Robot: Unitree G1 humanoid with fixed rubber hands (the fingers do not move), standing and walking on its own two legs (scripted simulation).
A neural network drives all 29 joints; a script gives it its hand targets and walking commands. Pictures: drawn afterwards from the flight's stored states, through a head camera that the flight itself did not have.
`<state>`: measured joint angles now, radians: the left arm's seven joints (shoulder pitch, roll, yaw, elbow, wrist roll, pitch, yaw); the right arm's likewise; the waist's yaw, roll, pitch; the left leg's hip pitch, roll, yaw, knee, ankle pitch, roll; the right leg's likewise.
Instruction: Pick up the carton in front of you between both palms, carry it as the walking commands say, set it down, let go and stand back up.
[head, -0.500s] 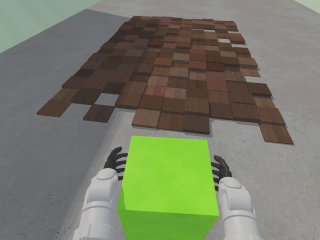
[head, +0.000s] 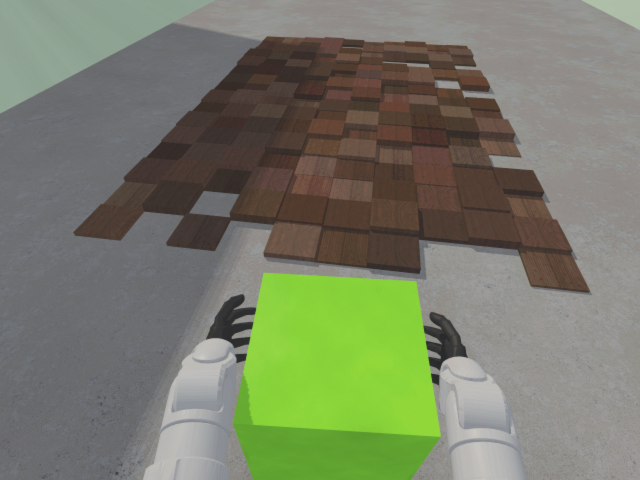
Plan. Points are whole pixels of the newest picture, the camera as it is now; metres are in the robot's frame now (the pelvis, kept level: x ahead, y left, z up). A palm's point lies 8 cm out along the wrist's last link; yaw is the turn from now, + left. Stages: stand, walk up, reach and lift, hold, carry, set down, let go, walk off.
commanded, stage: reach and lift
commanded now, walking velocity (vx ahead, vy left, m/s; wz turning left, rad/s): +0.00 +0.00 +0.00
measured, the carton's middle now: (333, 387) +0.29 +0.00 -0.04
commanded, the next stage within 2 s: hold in 0.24 s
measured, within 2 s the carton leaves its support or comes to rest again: neither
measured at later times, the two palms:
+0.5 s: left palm (208, 346) +0.29 +0.16 +0.06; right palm (449, 363) +0.28 -0.14 +0.05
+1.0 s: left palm (210, 346) +0.28 +0.15 +0.06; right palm (452, 357) +0.29 -0.15 +0.05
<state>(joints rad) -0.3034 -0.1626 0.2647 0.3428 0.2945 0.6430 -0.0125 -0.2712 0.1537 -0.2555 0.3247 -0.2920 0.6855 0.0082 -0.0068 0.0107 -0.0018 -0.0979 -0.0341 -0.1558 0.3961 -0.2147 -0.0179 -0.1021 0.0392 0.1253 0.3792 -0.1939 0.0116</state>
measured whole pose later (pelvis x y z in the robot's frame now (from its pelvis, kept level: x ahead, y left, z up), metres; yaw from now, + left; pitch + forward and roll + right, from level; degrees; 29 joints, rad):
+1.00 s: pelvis -0.01 -0.01 +0.00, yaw +0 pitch -8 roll +0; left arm -0.35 -0.18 0.30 0.30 0.33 0.72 -0.03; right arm -0.32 0.17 -0.28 0.30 -0.31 0.75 0.02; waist 0.02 0.01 0.01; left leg -0.05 -0.02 -0.15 0.37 -0.20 -0.03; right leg -0.05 0.04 0.11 0.36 -0.18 0.00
